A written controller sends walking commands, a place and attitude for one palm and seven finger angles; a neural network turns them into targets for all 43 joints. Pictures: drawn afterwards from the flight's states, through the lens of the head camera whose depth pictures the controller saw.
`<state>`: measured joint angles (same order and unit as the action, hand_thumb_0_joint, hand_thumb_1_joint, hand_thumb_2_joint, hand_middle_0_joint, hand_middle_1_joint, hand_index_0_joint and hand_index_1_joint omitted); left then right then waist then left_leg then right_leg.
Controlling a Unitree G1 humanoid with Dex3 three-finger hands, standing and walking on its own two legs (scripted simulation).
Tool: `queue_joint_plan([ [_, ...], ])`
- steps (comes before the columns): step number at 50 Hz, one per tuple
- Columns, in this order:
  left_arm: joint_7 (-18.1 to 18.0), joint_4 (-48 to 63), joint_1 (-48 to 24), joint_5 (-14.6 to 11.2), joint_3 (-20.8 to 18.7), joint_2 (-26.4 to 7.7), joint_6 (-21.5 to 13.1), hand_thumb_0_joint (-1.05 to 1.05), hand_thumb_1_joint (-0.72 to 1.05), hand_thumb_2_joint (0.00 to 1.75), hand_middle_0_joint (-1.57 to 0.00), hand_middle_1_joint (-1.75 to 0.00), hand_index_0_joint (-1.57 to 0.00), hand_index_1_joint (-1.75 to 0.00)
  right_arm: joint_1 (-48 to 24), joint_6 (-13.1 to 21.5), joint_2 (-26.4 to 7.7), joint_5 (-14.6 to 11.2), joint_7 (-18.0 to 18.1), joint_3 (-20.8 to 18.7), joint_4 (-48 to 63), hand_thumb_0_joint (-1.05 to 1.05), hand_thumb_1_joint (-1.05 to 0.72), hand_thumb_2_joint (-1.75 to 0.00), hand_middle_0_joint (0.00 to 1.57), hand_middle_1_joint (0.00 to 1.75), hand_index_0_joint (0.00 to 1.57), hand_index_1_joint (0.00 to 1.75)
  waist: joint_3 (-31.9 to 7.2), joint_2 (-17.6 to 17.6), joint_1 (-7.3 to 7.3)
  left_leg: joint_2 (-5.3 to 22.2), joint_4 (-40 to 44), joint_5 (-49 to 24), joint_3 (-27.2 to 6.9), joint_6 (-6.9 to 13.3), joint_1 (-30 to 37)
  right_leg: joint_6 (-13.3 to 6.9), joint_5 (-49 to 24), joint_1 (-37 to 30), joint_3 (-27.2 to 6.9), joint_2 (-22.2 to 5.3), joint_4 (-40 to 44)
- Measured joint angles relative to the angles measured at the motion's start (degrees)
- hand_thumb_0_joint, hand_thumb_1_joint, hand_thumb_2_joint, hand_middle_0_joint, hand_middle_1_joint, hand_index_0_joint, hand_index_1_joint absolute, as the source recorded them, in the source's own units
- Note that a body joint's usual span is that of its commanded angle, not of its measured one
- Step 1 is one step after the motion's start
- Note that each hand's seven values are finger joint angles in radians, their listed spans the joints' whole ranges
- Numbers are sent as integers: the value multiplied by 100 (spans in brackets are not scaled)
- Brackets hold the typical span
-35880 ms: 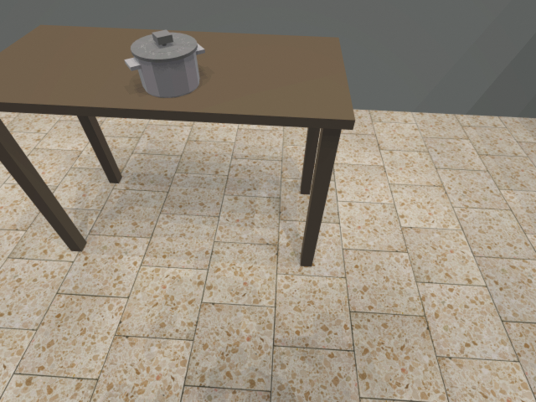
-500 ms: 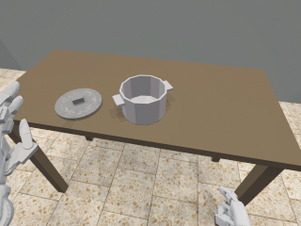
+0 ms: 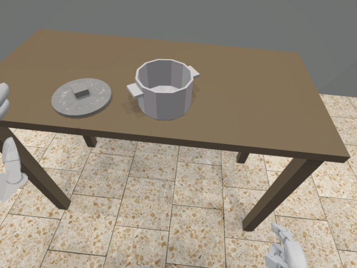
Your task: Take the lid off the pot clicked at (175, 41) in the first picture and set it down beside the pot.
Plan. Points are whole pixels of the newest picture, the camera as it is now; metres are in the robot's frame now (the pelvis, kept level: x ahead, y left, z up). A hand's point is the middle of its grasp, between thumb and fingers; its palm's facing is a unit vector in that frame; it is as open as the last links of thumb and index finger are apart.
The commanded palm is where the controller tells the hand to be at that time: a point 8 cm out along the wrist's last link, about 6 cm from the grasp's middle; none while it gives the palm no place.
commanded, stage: step back with the hand held close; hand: left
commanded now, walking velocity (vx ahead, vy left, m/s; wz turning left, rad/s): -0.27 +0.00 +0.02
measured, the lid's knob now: (80, 90) +0.57 +0.34 +0.05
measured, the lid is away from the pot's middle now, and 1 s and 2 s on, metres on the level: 0.25 0.25 0.25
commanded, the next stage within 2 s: stop stepping back and stand still in 0.64 s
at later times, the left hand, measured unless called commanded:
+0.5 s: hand out of the picture +0.11 +0.24 +0.23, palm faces +0.46 -0.79 -0.42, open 7.5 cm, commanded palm +0.04 +0.30 +0.23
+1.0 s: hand out of the picture -0.09 +0.26 +0.24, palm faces +0.46 -0.79 -0.41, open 7.5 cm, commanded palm -0.13 +0.32 +0.23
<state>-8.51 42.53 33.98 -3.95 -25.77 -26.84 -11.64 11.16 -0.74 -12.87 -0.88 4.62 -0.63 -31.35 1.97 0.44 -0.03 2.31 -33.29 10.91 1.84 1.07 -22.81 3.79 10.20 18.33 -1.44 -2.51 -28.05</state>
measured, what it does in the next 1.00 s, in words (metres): walks backwards: right foot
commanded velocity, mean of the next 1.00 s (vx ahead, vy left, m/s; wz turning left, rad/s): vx -0.19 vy -0.01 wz -0.02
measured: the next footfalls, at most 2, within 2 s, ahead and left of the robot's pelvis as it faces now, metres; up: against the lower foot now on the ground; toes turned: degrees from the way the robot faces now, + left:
right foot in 0.94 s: -0.18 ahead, -0.08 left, +0.00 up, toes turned +1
left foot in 1.10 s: -0.16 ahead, +0.18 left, +0.01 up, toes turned +8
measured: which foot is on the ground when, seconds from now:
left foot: down 0.00-0.92, up 0.94-1.00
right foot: down 0.00-0.72, up 0.74-0.92, down 0.94-1.00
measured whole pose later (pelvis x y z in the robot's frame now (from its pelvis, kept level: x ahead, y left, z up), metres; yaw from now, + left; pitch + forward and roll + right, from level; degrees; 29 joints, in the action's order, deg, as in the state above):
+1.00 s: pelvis -0.24 +0.03 -0.02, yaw +3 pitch -2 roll -2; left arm -7.0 51.6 29.1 -4.9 -28.3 -29.5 -10.8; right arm 11.6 1.0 -9.3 -0.1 1.7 -0.3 -36.1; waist 0.5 -3.4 1.7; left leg 2.1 -58.9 21.1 2.6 -2.2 -40.4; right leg -3.0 22.1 18.1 3.5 1.3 -41.1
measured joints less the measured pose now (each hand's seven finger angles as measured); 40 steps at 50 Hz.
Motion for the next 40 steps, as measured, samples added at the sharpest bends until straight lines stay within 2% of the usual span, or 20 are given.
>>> queue_joint_plan([
  [10,-191,-132,-304,119,66,249,-238,1,88,89,-22,-30,-21,-30,143,263,88,58,22,68,-223,2,-91,-89,21,30,20,30,-9,52,-45,9,-222,-72,-83,62,-337,-96,28,254,-22,81,-145],
  [15,-196,-84,-333,153,27,170,-323,2,88,89,-22,-30,-21,-30,125,342,137,60,4,77,-210,2,-91,-89,21,30,20,30,52,37,-113,21,-296,-113,-123,85,-447,-170,163,340,-70,157,-245],
  [21,-191,48,-429,166,-78,70,-455,2,88,89,-22,-30,-21,-30,27,400,132,107,-44,51,-223,2,-91,-89,21,30,20,30,140,-48,-98,-9,-429,-34,-107,96,-624,-161,-60,491,-167,176,-315],
  [27,-153,81,-661,182,-250,-30,-589,1,88,89,-22,-30,-21,-30,-31,473,144,113,-83,-15,-227,2,-91,-89,21,30,20,30,240,-10,-154,87,-548,-189,-88,147,-848,-317,543,730,-238,332,-748],
  [29,-135,77,-705,162,-298,-68,-600,1,88,89,-22,-30,-21,-30,-35,467,167,108,-111,-37,-254,2,-91,-89,21,30,20,30,247,-31,-163,94,-648,-6,-62,112,-948,-331,531,786,-246,328,-811],
  [31,-137,126,-709,170,-292,-44,-599,1,88,89,-22,-30,-21,-30,-55,437,157,122,-147,-56,-319,1,-91,-89,21,30,20,30,230,-101,-104,4,-855,626,-39,-9,-1071,-269,269,834,-260,216,-742],
  [33,-161,220,-665,204,-282,12,-581,1,88,89,-22,-30,-21,-30,-108,350,109,161,-190,-59,-413,1,-91,-89,21,30,20,30,206,-234,52,-143,-1200,1146,-14,-122,-1050,-200,-302,882,-263,-10,-605],
  [35,-173,245,-718,220,-227,122,-571,1,88,89,-22,-30,-21,-30,-182,254,68,185,-200,-34,-474,1,-91,-89,21,30,20,30,190,-322,189,-180,-1165,1110,71,-91,-879,-80,-456,979,-206,-208,-607],
  [36,-174,200,-840,212,-178,187,-567,1,88,89,-22,-30,-21,-30,-222,239,55,189,-181,-10,-466,2,-91,-89,21,30,20,30,215,-313,217,-138,-1106,884,133,-10,-883,-103,-15,1074,-188,-210,-759],
  [37,-180,122,-1023,211,-134,255,-546,1,88,89,-22,-30,-21,-30,-263,270,44,200,-152,4,-442,2,-91,-89,21,30,20,30,253,-200,198,-13,-1062,591,134,109,-929,-132,610,1280,-212,-45,-1332],
  [38,-155,-241,-1294,209,89,327,-551,1,88,90,-22,-30,-21,-30,-307,391,-35,195,-184,10,-512,2,-91,-89,21,30,20,30,261,79,59,133,-930,-86,-9,179,-995,-173,997,1476,-180,191,-2227],
  [39,-68,-439,-1634,171,243,303,-198,1,88,90,-21,-30,-21,-30,-350,391,-18,175,-246,-58,-545,1,-91,-89,21,30,20,30,350,207,-7,279,-828,-666,-44,200,-988,-156,1283,1577,-255,433,-3147],
  [40,-6,-553,-1852,143,243,175,-14,1,88,90,-21,-30,-21,-30,-378,362,68,142,-293,-97,-551,1,-91,-89,21,30,20,30,405,189,-82,373,-788,-724,5,330,-991,-191,1543,1600,-269,603,-3837],
])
